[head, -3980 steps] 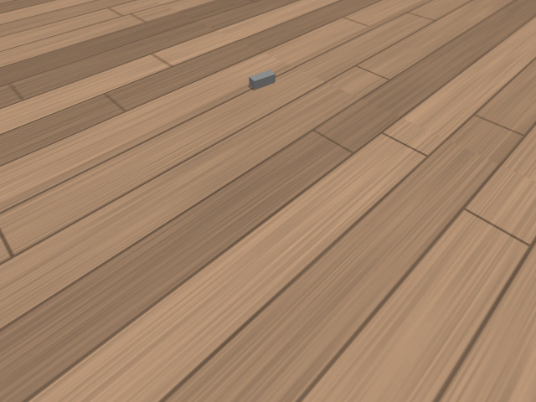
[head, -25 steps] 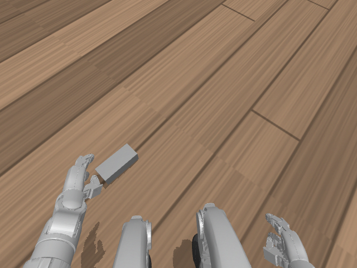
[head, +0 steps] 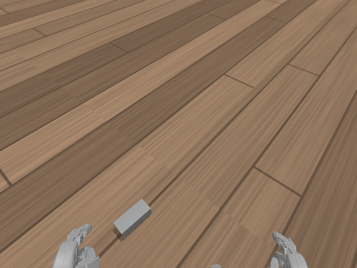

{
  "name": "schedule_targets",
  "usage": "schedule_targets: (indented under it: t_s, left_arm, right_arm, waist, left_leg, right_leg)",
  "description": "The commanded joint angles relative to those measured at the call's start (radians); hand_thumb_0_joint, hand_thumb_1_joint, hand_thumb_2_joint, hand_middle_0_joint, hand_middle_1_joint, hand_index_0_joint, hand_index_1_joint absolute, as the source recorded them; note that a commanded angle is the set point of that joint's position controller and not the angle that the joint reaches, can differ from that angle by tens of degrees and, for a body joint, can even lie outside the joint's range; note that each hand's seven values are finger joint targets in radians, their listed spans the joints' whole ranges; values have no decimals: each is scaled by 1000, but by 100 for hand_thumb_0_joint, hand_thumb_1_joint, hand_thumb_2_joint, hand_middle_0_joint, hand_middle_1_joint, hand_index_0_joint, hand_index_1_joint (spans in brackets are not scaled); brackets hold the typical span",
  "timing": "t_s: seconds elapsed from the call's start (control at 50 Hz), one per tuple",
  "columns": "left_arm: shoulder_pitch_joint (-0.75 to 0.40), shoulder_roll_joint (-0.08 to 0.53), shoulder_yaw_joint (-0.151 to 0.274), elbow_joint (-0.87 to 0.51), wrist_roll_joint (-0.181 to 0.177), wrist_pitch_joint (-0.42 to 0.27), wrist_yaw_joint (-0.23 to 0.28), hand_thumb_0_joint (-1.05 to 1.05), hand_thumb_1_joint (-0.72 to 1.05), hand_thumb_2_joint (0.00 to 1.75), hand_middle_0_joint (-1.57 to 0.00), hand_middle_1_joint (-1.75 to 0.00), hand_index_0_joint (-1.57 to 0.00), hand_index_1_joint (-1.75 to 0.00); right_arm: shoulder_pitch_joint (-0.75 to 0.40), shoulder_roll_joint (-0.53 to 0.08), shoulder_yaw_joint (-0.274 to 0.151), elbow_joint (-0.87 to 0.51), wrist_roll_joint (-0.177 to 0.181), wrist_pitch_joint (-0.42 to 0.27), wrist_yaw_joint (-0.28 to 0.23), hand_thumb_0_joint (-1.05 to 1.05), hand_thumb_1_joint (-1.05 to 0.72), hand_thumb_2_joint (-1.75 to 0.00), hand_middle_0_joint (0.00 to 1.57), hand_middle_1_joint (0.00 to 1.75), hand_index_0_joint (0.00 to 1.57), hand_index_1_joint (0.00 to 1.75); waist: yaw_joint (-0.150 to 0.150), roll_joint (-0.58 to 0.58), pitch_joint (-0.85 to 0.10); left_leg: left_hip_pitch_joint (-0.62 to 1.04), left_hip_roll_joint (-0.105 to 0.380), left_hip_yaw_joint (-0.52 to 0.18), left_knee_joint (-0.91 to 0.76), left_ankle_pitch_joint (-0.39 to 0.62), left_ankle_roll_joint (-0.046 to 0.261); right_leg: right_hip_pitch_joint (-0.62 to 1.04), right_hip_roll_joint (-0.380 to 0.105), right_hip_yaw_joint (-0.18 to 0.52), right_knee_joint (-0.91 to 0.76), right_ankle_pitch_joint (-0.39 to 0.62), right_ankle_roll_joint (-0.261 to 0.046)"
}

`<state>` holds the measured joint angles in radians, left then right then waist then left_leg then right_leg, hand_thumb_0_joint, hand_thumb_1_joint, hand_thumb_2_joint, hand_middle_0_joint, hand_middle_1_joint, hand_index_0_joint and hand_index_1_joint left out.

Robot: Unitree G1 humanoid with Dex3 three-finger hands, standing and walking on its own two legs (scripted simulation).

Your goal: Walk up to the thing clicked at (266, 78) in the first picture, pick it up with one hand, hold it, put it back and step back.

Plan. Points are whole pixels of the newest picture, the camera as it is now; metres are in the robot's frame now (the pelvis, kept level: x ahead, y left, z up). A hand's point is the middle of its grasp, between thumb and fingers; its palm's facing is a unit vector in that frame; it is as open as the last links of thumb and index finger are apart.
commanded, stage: home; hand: left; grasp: from above
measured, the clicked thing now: (133, 217) +0.51 +0.21 -0.68
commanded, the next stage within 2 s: none
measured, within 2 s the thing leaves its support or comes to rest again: neither
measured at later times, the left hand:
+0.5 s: hand out of the picture +0.16 +0.18 -0.04, palm faces +0.06 -0.98 -0.19, open 7.4 cm
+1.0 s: hand out of the picture +0.17 +0.17 -0.04, palm faces +0.05 -0.98 -0.20, open 7.4 cm
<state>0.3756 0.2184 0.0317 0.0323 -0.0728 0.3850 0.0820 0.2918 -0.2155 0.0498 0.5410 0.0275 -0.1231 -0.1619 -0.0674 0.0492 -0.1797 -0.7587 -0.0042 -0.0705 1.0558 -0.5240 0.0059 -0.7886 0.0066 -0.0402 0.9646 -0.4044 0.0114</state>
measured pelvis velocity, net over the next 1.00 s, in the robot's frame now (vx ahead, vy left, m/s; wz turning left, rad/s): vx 0.00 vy -0.01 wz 0.01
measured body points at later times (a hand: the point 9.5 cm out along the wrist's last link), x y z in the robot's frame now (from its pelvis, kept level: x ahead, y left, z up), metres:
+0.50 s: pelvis +0.00 +0.00 +0.01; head +0.01 +0.01 +0.46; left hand +0.16 +0.23 -0.02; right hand +0.17 -0.24 -0.05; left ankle +0.00 +0.11 -0.67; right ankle +0.04 -0.13 -0.67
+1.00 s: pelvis +0.00 -0.01 +0.01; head +0.02 +0.00 +0.46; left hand +0.16 +0.23 -0.02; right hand +0.16 -0.25 -0.05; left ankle +0.00 +0.11 -0.67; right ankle +0.04 -0.13 -0.67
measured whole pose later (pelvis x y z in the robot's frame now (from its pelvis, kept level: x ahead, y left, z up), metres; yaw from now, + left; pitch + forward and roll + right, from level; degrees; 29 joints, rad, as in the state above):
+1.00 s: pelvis +0.00 -0.01 +0.01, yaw +0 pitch +10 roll -2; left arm 0.49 0.23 0.02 -0.11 -0.06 0.44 0.02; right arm 0.30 -0.23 0.04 0.55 0.01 -0.25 -0.19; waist -0.04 0.04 -0.17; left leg -0.65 0.00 -0.08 1.00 -0.51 0.00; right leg -0.68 0.01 -0.04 0.92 -0.40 0.01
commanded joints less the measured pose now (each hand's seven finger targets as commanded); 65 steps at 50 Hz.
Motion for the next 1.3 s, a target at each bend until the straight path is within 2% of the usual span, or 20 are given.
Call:
schedule_targets:
  t_s: [0.0, 0.06, 0.14, 0.34, 0.42, 0.44, 0.46, 0.48, 0.56, 0.64, 0.68, 0.76, 0.98, 1.04, 1.12, 1.16, 1.18, 1.22, 1.26, 1.28]
  left_arm:
    - [51, 91, 40, -262, 10, -23, -5, 0, 90, 90, -20, -30, -20, -30]
    - [78, 106, 49, -309, 14, -14, -21, 0, 90, 90, -20, -30, -20, -30]
    - [83, 103, 44, -318, 17, -3, -39, 0, 90, 90, -20, -30, -20, -30]
    - [70, 120, 54, -326, 24, -6, -57, 0, 90, 90, -20, -30, -20, -30]
    - [87, 108, 50, -295, 27, -4, -54, 0, 88, 89, -20, -30, -20, -30]
    - [59, 133, 68, -349, 25, -9, -51, 0, 90, 90, -20, -30, -20, -30]
    - [98, 107, 50, -290, 28, -2, -51, 0, 89, 89, -20, -30, -20, -30]
    - [58, 130, 56, -363, 25, -8, -51, 0, 90, 90, -20, -30, -20, -30]
    - [105, 92, 40, -286, 19, 7, -55, 0, 90, 90, -20, -30, -20, -30]
    - [75, 129, 68, -356, 18, -3, -52, 0, 90, 90, -20, -30, -20, -30]
    - [110, 97, 45, -288, 19, 2, -53, 0, 90, 90, -20, -30, -20, -30]
    - [76, 117, 63, -321, 19, -2, -51, 0, 90, 90, -20, -30, -20, -30]
    - [73, 130, 60, -350, 26, 3, -52, 0, 90, 90, -20, -30, -20, -30]
    - [112, 97, 42, -296, 24, 13, -58, 0, 90, 90, -20, -30, -20, -30]
    - [61, 132, 58, -380, 21, -1, -58, 0, 90, 90, -20, -30, -20, -30]
    - [102, 109, 51, -307, 23, 4, -56, 0, 90, 90, -20, -30, -20, -30]
    - [71, 123, 57, -372, 17, -6, -56, 0, 90, 90, -20, -30, -20, -30]
    - [118, 101, 45, -307, 18, 2, -58, 0, 90, 90, -20, -30, -20, -30]
    - [70, 129, 61, -384, 19, -9, -55, 0, 90, 90, -20, -30, -20, -30]
    - [104, 124, 58, -349, 22, -8, -55, 0, 90, 90, -20, -30, -20, -30]
  right_arm:
    - [-60, -116, -53, -166, -1, -83, -27, 0, -90, -90, 20, 30, 20, 30]
    - [-67, -120, -56, -167, -5, -104, -33, 0, -90, -90, 20, 30, 20, 30]
    - [-68, -124, -55, -170, -10, -126, -36, 0, -90, -90, 20, 30, 20, 30]
    - [-73, -135, -62, -160, -18, -167, -30, 0, -90, -90, 20, 30, 20, 30]
    - [-80, -129, -59, -158, -17, -170, -29, 0, -90, -90, 20, 30, 20, 30]
    - [-75, -131, -60, -158, -17, -171, -28, 0, -90, -90, 20, 30, 20, 30]
    - [-78, -131, -59, -159, -17, -170, -27, 0, -90, -90, 20, 30, 20, 30]
    - [-76, -132, -60, -163, -16, -171, -27, 0, -90, -90, 20, 30, 20, 30]
    - [-84, -128, -58, -164, -16, -174, -26, 0, -90, -90, 20, 30, 20, 30]
    - [-69, -134, -65, -161, -15, -176, -30, 0, -90, -90, 20, 30, 20, 30]
    - [-72, -130, -63, -160, -16, -180, -33, 0, -90, -90, 20, 30, 20, 30]
    - [-76, -130, -64, -160, -15, -186, -36, 0, -90, -90, 20, 30, 20, 30]
    - [-66, -129, -66, -141, -15, -191, -37, 0, -90, -90, 20, 30, 20, 30]
    - [-77, -130, -65, -148, -16, -191, -33, 0, -90, -90, 20, 30, 20, 30]
    - [-65, -138, -72, -146, -16, -186, -31, 0, -90, -90, 20, 30, 20, 30]
    - [-61, -126, -64, -137, -18, -188, -32, 0, -90, -90, 20, 30, 20, 30]
    - [-58, -131, -68, -142, -16, -190, -32, 0, -90, -90, 20, 30, 20, 30]
    - [-65, -133, -67, -144, -17, -184, -30, 0, -90, -90, 20, 30, 20, 30]
    - [-61, -141, -78, -148, -17, -181, -30, 0, -90, -90, 20, 30, 20, 30]
    - [-57, -138, -75, -139, -18, -179, -30, 0, -90, -90, 20, 30, 20, 30]
  waist:
    - [5, -22, -97]
    - [16, -13, -59]
    - [8, -20, -11]
    - [23, 21, -59]
    - [30, 20, -31]
    - [37, 30, -45]
    - [30, 16, -22]
    - [33, 24, -40]
    - [28, -17, -24]
    - [36, -5, -82]
    - [21, -30, -50]
    - [30, -33, -32]
    - [33, -5, -40]
    - [29, -11, -20]
    - [32, 9, -48]
    - [25, -7, -25]
    - [30, 5, -58]
    - [30, 1, -61]
    - [34, 6, -88]
    - [34, 17, -84]
  left_leg:
    - [113, -10, 10, -221, 237, 14]
    - [124, -3, -1, -256, 232, 12]
    - [130, 1, -4, -272, 210, 12]
    - [153, -3, -3, -261, 263, 3]
    - [134, -1, -13, -279, 202, 2]
    - [136, -2, -9, -276, 203, 3]
    - [128, -4, -3, -276, 193, 5]
    - [132, -4, -5, -275, 189, 6]
    - [110, -10, 5, -263, 172, 11]
    - [130, -11, 13, -250, 201, 9]
    - [116, -13, 16, -241, 191, 11]
    - [104, -14, 19, -249, 135, 15]
    - [112, -9, 12, -248, 179, 9]
    - [107, -6, 3, -256, 178, 4]
    - [122, -4, -2, -250, 209, 2]
    - [116, -7, 3, -245, 196, 5]
    - [127, -5, 3, -243, 218, 3]
    - [132, 0, -7, -245, 246, -2]
    - [144, -2, -3, -237, 271, -2]
    - [146, -4, 0, -232, 286, -4]
  right_leg:
    - [223, 18, -12, -182, 156, -22]
    - [224, 19, -23, -191, 139, -24]
    - [215, 20, -32, -201, 117, -21]
    - [241, 14, -27, -181, 150, -25]
    - [229, 14, -26, -188, 108, -21]
    - [238, 14, -25, -189, 109, -23]
    - [230, 15, -26, -191, 101, -21]
    - [235, 14, -24, -193, 100, -21]
    - [231, 14, -23, -204, 88, -17]
    - [249, 13, -18, -193, 108, -20]
    - [234, 13, -15, -199, 103, -16]
    - [227, 10, -10, -211, 63, -11]
    - [230, 10, -12, -193, 94, -17]
    - [219, 14, -18, -189, 86, -15]
    - [223, 15, -19, -178, 113, -18]
    - [216, 15, -17, -182, 103, -16]
    - [233, 14, -16, -176, 123, -18]
    - [226, 15, -18, -165, 138, -21]
    - [237, 15, -18, -162, 159, -20]
    - [239, 15, -18, -159, 171, -22]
